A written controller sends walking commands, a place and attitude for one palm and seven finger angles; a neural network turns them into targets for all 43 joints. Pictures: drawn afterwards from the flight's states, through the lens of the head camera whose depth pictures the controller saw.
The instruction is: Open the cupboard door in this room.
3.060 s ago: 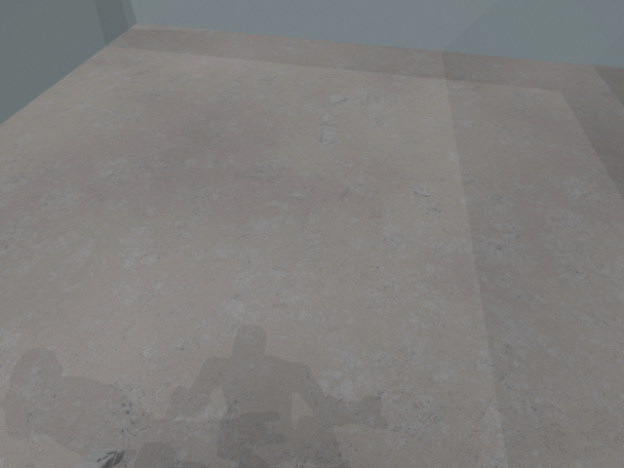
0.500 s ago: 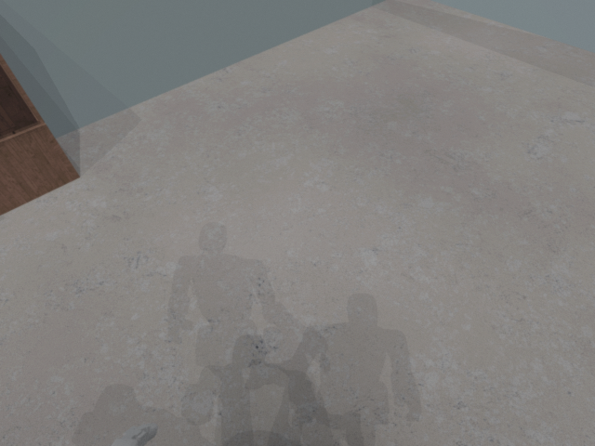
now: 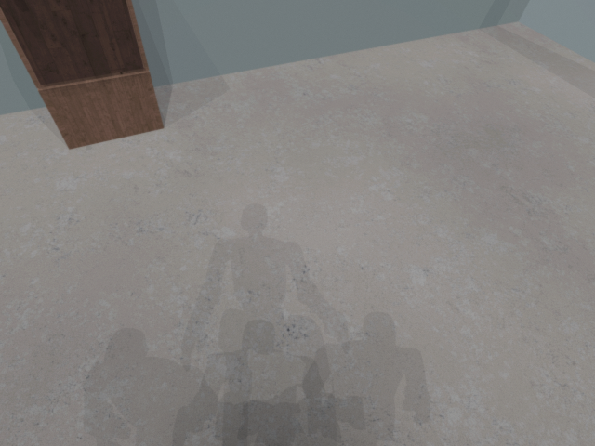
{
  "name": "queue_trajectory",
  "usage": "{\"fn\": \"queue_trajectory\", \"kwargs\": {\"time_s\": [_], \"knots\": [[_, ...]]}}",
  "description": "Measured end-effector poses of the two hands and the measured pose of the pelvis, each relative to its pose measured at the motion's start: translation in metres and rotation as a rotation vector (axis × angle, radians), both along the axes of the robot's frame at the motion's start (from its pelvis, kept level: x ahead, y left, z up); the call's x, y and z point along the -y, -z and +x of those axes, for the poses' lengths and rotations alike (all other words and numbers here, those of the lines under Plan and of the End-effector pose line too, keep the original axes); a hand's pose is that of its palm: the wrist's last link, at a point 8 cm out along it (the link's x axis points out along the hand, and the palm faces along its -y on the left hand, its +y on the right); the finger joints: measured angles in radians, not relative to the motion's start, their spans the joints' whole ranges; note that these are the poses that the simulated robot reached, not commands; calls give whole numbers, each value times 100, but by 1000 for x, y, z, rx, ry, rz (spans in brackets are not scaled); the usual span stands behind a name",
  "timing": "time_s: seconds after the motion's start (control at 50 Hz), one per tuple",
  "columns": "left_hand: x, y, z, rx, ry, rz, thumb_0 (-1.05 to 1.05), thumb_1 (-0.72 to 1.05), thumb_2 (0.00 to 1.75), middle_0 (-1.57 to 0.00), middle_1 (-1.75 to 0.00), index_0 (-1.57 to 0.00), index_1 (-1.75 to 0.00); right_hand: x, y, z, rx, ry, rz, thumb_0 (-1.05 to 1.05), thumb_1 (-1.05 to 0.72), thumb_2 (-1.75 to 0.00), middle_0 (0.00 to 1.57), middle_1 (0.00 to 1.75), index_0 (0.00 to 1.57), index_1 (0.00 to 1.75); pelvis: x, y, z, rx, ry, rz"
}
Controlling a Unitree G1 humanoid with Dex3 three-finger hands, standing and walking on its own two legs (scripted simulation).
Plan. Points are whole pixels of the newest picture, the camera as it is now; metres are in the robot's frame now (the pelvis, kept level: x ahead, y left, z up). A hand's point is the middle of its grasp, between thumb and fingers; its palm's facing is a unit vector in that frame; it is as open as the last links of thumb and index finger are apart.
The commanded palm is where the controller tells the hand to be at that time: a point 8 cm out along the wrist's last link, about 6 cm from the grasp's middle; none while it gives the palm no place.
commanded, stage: stand and wait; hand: left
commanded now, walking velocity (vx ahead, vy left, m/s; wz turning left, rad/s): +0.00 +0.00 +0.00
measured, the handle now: out of the picture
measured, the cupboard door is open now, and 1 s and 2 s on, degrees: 0 0 0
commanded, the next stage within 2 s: turn or walk to find it in 0.56 s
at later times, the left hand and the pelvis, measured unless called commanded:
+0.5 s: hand out of the picture +0.00 +0.16 -0.16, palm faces +0.06 -0.98 -0.21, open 7.3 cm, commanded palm none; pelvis -0.01 -0.02 +0.01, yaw +2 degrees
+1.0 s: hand out of the picture -0.01 +0.19 -0.17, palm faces +0.21 -0.96 -0.19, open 7.4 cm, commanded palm none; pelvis -0.03 +0.00 +0.01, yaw +10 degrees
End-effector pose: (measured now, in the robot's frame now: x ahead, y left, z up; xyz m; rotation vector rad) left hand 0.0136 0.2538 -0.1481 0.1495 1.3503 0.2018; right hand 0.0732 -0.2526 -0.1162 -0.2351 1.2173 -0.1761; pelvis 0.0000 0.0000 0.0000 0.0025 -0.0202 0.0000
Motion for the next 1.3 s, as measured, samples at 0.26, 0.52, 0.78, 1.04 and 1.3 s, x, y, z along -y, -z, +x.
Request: {"fn": "queue_trajectory", "kwargs": {"time_s": [0.26,0.52,0.78,1.04,1.3], "knots": [[-4,-23,-9,16,-27,8,1,91,90,-20,-30,-20,-30,-37,-7,8,60,-34,58,0,-91,-90,21,30,20,30,-7,-18,-6,10,-29,-3],[50,-24,-22,17,5,-16,1,93,89,-20,-30,-20,-30,-4,18,-71,-125,43,95,0,-92,-90,20,30,20,30,20,-15,-11,26,-28,11],[59,-12,-47,-27,-69,-48,1,91,89,-20,-30,-20,-30,-12,19,-135,-316,50,102,0,-91,-90,20,30,20,30,23,-11,-22,17,-83,-14],[5,-13,-35,73,-150,-16,1,91,90,-20,-30,-20,-30,-33,7,-61,-130,-84,43,0,-90,-90,20,30,20,30,-3,-11,-34,-16,-192,-26],[14,-45,-23,274,-218,103,1,91,90,-20,-30,-20,-30,4,12,19,4,-258,55,0,-90,-90,20,30,20,30,35,-6,-45,-31,-332,-9]]}}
